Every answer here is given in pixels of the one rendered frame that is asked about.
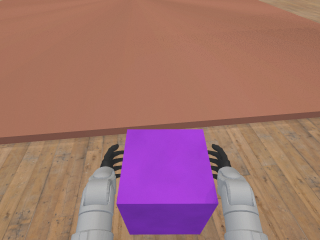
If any robot right forearm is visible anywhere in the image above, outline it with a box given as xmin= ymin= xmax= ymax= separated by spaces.
xmin=217 ymin=166 xmax=268 ymax=240

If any right robot hand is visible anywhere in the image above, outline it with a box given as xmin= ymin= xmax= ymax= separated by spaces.
xmin=207 ymin=144 xmax=231 ymax=180

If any robot left forearm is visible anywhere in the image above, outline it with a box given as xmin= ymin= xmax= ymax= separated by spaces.
xmin=71 ymin=166 xmax=117 ymax=240

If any left robot hand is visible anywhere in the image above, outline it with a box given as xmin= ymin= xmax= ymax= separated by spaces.
xmin=100 ymin=144 xmax=124 ymax=179

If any carton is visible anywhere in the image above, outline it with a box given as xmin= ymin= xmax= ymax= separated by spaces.
xmin=116 ymin=129 xmax=219 ymax=235

